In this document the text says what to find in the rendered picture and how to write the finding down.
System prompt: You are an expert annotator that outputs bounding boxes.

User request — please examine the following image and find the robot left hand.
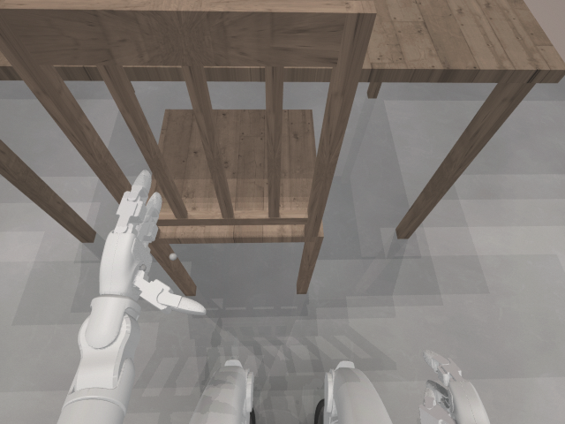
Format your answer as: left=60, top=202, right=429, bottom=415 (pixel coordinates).
left=100, top=170, right=206, bottom=315

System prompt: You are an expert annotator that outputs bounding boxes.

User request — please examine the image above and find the right robot thigh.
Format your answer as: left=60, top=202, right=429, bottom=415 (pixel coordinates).
left=324, top=367, right=393, bottom=424

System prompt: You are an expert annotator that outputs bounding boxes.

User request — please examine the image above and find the table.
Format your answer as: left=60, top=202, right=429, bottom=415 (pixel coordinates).
left=0, top=0, right=565, bottom=243

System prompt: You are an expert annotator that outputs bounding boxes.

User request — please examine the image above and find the chair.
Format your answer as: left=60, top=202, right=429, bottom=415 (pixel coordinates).
left=0, top=0, right=377, bottom=296

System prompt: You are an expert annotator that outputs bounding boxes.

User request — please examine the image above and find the robot left forearm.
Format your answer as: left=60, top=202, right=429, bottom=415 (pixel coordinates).
left=57, top=294, right=141, bottom=424

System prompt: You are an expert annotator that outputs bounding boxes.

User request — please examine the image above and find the right robot shin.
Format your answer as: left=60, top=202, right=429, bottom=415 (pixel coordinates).
left=323, top=361, right=355, bottom=424

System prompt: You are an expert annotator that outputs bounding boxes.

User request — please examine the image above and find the robot right hand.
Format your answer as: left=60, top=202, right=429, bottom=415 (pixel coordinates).
left=419, top=350, right=490, bottom=424

